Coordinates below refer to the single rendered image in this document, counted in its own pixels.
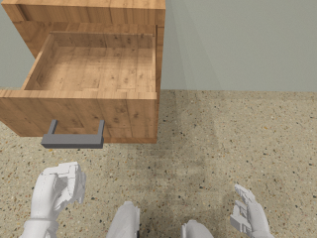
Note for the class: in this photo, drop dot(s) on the left robot forearm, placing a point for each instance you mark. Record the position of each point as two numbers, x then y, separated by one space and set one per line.
40 228

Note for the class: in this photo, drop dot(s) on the right robot thigh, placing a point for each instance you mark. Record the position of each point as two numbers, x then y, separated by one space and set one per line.
194 230

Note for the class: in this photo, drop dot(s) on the drawer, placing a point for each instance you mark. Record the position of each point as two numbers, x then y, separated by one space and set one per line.
80 78

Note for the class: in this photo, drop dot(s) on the left robot thigh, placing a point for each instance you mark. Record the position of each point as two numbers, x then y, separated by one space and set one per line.
125 223

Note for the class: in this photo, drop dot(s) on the right robot hand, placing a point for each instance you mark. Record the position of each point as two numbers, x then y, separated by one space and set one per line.
253 217

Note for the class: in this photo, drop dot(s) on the robot thigh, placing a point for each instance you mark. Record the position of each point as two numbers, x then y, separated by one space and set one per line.
125 223
194 230

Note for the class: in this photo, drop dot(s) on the left robot hand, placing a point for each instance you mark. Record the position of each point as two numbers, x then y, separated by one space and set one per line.
66 180

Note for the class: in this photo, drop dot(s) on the handle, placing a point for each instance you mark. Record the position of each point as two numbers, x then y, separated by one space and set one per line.
73 141

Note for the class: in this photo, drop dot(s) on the cabinet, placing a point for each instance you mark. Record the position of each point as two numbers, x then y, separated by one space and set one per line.
34 19

